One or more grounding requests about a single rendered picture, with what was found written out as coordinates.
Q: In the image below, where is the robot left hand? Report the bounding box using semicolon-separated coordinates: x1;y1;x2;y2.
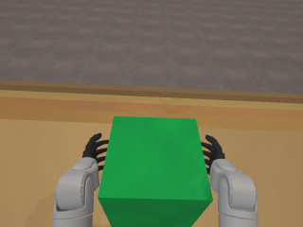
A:
81;133;109;171

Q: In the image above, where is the robot right hand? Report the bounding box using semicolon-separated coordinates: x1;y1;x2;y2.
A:
201;135;225;175

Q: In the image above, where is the right robot forearm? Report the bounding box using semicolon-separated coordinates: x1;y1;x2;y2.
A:
209;159;258;227

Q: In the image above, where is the left robot forearm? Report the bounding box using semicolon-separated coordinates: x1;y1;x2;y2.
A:
52;157;99;227

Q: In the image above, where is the carton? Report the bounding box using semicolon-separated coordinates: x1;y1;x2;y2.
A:
98;116;213;227

